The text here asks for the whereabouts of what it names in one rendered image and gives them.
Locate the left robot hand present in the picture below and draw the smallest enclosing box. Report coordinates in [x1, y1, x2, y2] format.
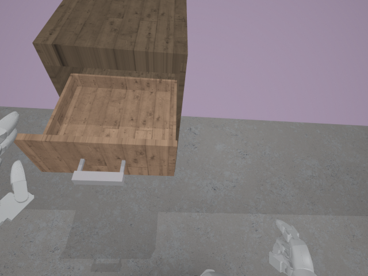
[0, 111, 34, 226]

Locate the right robot hand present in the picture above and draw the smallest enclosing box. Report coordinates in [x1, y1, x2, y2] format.
[269, 220, 314, 276]

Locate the handle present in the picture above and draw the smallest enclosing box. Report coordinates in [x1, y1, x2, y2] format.
[72, 159, 126, 186]

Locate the cabinet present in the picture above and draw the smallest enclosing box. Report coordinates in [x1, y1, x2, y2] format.
[33, 0, 188, 164]

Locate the drawer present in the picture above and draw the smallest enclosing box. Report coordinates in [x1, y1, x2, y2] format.
[14, 73, 177, 176]

